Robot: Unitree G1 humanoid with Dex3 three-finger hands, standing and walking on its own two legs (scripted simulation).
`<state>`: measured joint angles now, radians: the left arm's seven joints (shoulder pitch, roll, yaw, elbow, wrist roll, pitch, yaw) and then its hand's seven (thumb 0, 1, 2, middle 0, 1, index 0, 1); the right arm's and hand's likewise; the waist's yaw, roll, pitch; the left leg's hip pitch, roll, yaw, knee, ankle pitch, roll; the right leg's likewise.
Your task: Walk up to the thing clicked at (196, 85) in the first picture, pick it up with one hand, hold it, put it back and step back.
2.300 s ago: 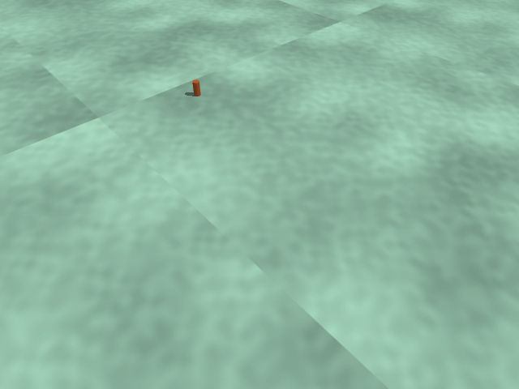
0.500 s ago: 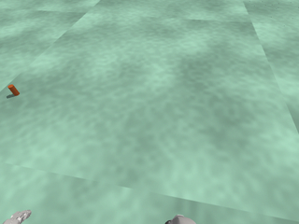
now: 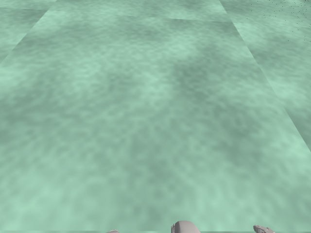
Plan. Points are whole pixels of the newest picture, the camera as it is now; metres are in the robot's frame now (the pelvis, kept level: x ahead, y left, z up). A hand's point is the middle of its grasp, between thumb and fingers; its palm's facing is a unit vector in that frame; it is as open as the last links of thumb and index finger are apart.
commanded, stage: walk up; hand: left
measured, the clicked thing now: out of the picture +0.96 +1.31 -0.69
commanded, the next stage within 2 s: none
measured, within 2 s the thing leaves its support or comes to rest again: neither
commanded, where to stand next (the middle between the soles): +0.49 +1.37 m, yaw -39 degrees
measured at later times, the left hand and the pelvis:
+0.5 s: hand out of the picture +0.26 +0.51 -0.10, palm faces -0.13 -0.79 -0.60, open 7.4 cm; pelvis +0.15 +0.20 +0.00, yaw -8 degrees
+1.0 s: hand out of the picture +0.42 +0.67 -0.11, palm faces -0.25 -0.77 -0.58, open 7.3 cm; pelvis +0.27 +0.40 -0.01, yaw -15 degrees
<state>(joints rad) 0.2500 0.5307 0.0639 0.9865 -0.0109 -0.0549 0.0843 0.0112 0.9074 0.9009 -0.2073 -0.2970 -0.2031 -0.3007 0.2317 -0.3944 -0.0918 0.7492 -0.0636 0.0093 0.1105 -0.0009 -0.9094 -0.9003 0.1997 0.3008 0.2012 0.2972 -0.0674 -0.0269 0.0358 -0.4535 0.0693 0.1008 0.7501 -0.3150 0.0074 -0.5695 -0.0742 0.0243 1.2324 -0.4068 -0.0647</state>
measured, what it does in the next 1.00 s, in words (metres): steps to the left, turning right: right foot, then left foot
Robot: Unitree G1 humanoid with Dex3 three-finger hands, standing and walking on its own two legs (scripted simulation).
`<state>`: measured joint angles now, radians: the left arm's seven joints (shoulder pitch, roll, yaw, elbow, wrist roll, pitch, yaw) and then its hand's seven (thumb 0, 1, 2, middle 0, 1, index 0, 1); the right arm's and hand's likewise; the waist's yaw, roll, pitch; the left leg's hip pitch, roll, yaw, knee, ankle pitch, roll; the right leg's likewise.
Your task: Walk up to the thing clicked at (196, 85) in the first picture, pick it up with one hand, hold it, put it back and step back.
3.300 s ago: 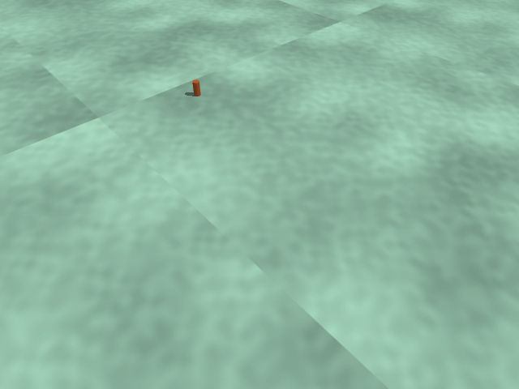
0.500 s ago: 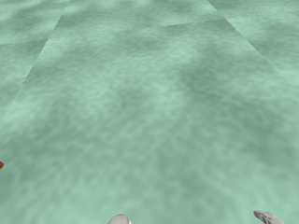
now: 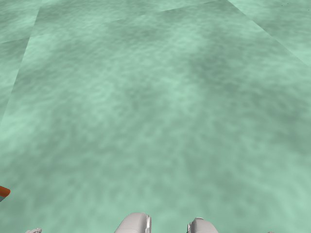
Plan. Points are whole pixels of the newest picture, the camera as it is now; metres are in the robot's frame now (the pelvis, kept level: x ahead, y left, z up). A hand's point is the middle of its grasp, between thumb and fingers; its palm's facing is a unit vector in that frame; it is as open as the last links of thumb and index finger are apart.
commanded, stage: walk up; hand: left
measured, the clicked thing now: (0, 190) +0.43 +1.06 -0.68
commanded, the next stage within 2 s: none
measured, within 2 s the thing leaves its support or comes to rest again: neither
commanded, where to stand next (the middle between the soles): -0.04 +1.00 m, yaw -24 degrees
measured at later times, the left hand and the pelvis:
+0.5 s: hand out of the picture +0.15 +0.52 -0.12, palm faces -0.20 -0.82 -0.54, open 7.4 cm; pelvis +0.03 +0.23 +0.00, yaw -7 degrees
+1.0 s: hand out of the picture +0.16 +0.80 -0.13, palm faces -0.17 -0.78 -0.61, open 7.4 cm; pelvis +0.02 +0.48 -0.01, yaw -10 degrees
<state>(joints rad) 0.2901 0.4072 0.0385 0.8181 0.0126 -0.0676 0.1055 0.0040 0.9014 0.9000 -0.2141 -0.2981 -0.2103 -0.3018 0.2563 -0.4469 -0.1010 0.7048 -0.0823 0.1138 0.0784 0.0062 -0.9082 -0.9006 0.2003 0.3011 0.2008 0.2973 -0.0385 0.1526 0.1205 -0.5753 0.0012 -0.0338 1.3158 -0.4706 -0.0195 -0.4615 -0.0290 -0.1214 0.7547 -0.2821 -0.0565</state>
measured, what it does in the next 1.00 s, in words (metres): steps to the left: left foot, then right foot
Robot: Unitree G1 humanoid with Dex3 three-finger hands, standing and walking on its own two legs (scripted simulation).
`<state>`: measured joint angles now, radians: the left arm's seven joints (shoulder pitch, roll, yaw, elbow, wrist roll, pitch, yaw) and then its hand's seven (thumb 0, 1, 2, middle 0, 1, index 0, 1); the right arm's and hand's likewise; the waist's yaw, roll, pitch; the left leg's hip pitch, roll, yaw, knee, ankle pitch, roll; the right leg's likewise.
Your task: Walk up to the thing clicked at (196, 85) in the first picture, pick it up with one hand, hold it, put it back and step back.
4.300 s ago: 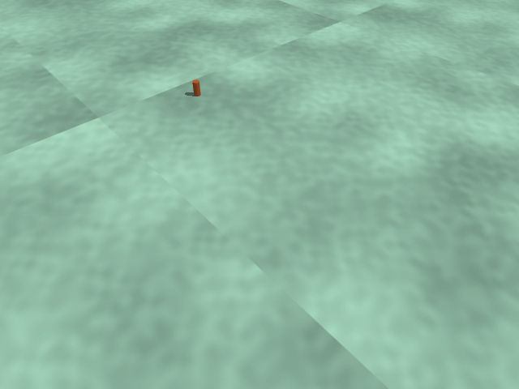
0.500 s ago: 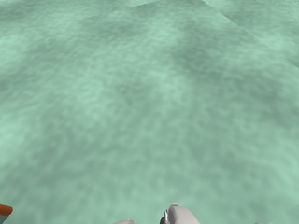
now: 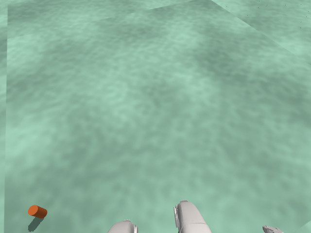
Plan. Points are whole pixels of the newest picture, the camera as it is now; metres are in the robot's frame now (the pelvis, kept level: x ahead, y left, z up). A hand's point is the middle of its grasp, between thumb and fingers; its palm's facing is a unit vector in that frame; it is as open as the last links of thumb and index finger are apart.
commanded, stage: walk up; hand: left
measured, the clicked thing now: (38, 211) +0.31 +0.65 -0.67
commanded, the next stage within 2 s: none
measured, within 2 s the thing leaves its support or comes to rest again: neither
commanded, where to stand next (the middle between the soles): -0.15 +0.51 m, yaw -14 degrees
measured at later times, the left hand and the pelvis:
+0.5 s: hand out of the picture +0.03 +0.54 -0.11, palm faces -0.10 -0.78 -0.62, open 7.4 cm; pelvis -0.07 +0.22 -0.02, yaw -3 degrees
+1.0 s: hand out of the picture -0.05 +0.70 -0.10, palm faces -0.13 -0.82 -0.56, open 7.4 cm; pelvis -0.16 +0.42 +0.00, yaw -7 degrees
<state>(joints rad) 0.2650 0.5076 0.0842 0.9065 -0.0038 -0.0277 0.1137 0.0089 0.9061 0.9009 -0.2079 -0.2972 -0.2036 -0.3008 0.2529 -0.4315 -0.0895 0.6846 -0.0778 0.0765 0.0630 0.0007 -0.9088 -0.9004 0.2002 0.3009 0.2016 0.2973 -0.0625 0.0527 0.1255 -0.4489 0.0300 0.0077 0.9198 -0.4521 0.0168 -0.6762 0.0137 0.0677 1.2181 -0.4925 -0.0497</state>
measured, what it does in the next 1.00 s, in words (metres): steps to the left: right foot, then left foot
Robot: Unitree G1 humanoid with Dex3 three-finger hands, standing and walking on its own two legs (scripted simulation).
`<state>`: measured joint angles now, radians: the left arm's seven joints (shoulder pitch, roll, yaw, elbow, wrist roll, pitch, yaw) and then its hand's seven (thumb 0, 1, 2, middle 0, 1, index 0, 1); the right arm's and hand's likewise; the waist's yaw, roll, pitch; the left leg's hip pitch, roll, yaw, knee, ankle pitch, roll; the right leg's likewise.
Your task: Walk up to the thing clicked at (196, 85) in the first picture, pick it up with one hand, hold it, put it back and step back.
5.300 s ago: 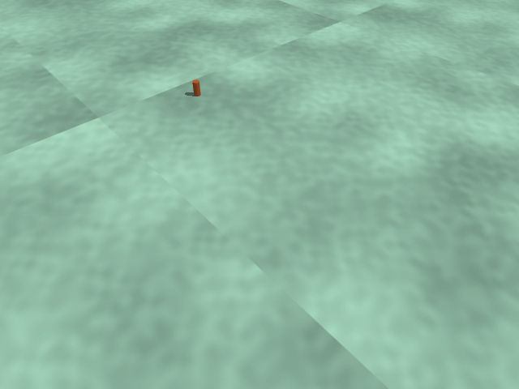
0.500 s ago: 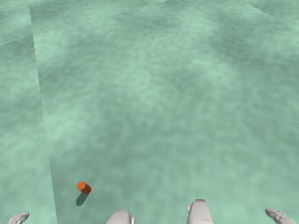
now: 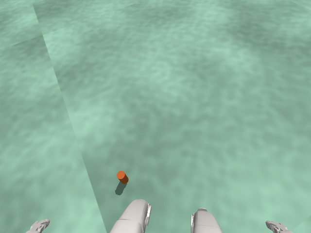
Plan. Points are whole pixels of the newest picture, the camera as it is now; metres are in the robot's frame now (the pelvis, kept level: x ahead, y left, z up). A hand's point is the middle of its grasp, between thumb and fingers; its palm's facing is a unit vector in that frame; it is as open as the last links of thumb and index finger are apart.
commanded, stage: walk up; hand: left
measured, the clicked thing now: (122, 177) +0.44 +0.28 -0.68
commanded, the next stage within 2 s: none
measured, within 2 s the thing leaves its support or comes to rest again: neither
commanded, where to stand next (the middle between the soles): +0.01 +0.09 m, yaw -8 degrees
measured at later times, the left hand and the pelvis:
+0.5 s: hand out of the picture -0.04 +0.45 -0.14, palm faces -0.14 -0.90 -0.42, open 7.4 cm; pelvis -0.11 +0.17 +0.01, yaw -7 degrees
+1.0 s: hand out of the picture +0.02 +0.46 -0.12, palm faces -0.21 -0.90 -0.38, open 7.4 cm; pelvis -0.09 +0.19 +0.03, yaw -12 degrees
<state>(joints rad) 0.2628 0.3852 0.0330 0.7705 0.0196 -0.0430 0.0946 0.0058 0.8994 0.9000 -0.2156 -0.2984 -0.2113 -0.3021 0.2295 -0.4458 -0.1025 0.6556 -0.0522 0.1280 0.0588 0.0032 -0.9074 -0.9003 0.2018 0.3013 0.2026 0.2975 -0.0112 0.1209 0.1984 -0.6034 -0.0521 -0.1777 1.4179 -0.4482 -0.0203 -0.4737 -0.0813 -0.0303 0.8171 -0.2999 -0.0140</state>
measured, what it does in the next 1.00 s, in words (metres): steps to the left: left foot, then right foot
